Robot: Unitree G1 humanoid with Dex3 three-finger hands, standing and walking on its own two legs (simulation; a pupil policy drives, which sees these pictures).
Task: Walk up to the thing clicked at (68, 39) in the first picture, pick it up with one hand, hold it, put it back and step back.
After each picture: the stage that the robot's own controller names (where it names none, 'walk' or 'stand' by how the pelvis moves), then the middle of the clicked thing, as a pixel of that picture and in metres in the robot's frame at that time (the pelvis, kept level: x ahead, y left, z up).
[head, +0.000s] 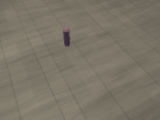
stand; (66, 36) +1.39 +0.14 -0.65
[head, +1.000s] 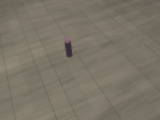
walk; (68, 47) +1.27 +0.22 -0.65
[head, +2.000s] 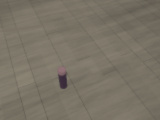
walk; (62, 78) +0.79 +0.18 -0.64
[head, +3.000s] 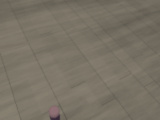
walk; (55, 117) +0.46 +0.14 -0.64
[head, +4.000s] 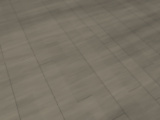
stand; out of the picture +0.34 +0.15 -0.65
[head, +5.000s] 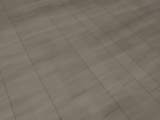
stand; out of the picture +0.34 +0.18 -0.66
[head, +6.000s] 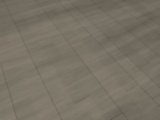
stand; out of the picture +0.34 +0.17 -0.66
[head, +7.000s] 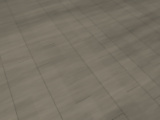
stand; out of the picture +0.34 +0.17 -0.66
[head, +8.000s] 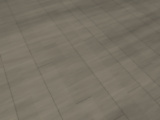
stand; out of the picture +0.33 +0.16 -0.66
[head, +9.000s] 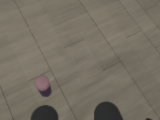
go down; (44, 87) +0.40 +0.15 -0.43
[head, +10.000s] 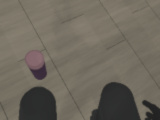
go down; (37, 67) +0.43 +0.16 -0.29
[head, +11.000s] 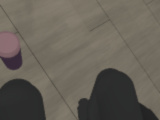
close in; (10, 54) +0.43 +0.19 -0.20
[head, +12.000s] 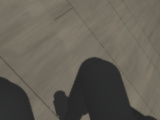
close; out of the picture +0.43 +0.22 -0.16
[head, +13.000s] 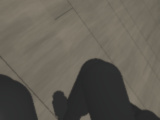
lift; out of the picture +0.39 +0.22 -0.16
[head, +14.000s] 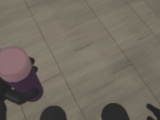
lift; (25, 80) +0.33 +0.17 +0.02
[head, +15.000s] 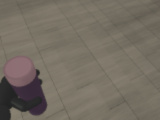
hold; (30, 90) +0.30 +0.17 +0.04
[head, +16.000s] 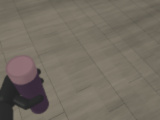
hold; (31, 89) +0.31 +0.17 +0.04
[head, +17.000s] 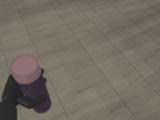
hold; (35, 88) +0.31 +0.16 +0.04
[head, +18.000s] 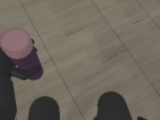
crouch; (26, 59) +0.41 +0.16 -0.05
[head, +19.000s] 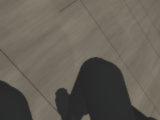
lower; out of the picture +0.44 +0.24 -0.17
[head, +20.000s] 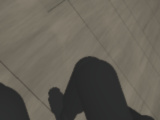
lower; out of the picture +0.45 +0.24 -0.17
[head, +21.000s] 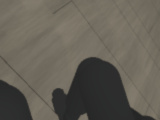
lower; out of the picture +0.43 +0.24 -0.17
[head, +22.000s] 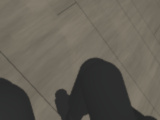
lower; out of the picture +0.42 +0.23 -0.17
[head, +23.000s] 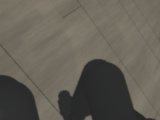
loosen; out of the picture +0.41 +0.22 -0.16
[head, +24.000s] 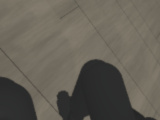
withdraw; out of the picture +0.41 +0.22 -0.17
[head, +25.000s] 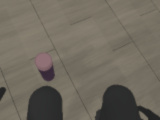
walk; (46, 68) +0.43 +0.16 -0.31
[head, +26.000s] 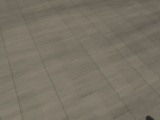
stand; out of the picture +0.35 +0.14 -0.59
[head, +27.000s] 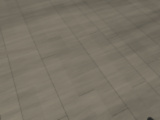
stand; out of the picture +0.36 +0.14 -0.60
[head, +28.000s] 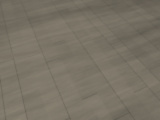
stand; out of the picture +0.37 +0.13 -0.64
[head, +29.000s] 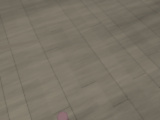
walk; out of the picture +0.38 +0.13 -0.64
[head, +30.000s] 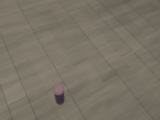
walk; (59, 95) +0.52 +0.12 -0.64
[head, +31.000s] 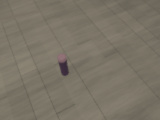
walk; (63, 65) +0.81 +0.19 -0.63
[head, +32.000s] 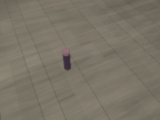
stand; (66, 59) +1.01 +0.15 -0.64
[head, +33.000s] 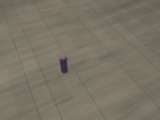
stand; (63, 63) +1.01 +0.16 -0.66
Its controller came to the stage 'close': yes
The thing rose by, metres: 0.68
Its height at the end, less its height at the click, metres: +0.00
